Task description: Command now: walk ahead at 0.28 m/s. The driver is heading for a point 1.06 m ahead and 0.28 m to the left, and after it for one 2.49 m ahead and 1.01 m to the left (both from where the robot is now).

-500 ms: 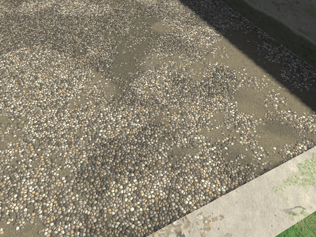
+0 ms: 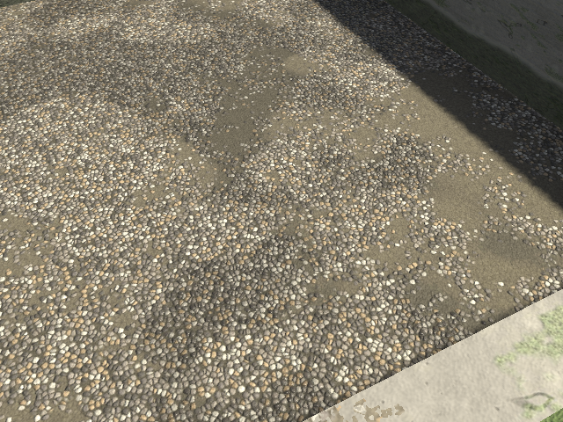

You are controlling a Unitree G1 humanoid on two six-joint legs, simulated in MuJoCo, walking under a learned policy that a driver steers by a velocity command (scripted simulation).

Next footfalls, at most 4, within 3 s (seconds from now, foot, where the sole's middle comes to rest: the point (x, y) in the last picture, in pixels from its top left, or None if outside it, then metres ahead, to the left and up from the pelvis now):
0.56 right None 0.36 -0.09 -0.78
0.96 left None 0.32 0.14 -0.78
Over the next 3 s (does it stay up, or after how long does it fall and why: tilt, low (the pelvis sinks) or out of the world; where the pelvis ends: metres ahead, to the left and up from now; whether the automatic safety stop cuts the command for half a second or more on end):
stays up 0.31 0.04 0.00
